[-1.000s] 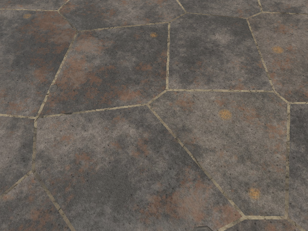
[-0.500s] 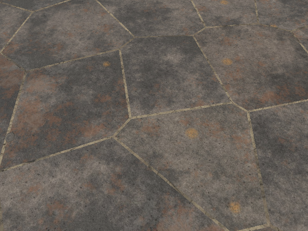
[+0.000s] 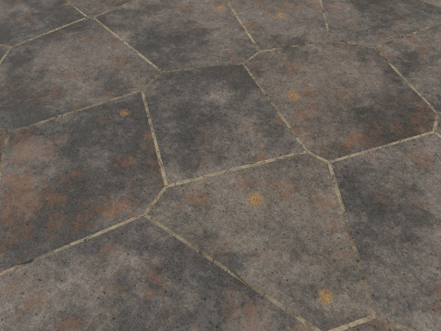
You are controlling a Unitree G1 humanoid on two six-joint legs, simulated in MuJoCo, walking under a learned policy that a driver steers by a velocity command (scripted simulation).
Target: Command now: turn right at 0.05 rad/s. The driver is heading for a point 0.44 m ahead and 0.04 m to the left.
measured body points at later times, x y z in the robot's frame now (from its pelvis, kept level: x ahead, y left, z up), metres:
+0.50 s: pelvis +0.05 +0.03 -0.01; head +0.05 +0.05 +0.44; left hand +0.03 +0.29 -0.17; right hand +0.07 -0.24 -0.14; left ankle +0.04 +0.10 -0.74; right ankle -0.03 -0.11 -0.72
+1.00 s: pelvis +0.29 +0.01 -0.02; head +0.33 +0.01 +0.43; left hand +0.44 +0.25 -0.15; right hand +0.22 -0.22 -0.17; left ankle +0.09 +0.11 -0.66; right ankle +0.38 -0.04 -0.74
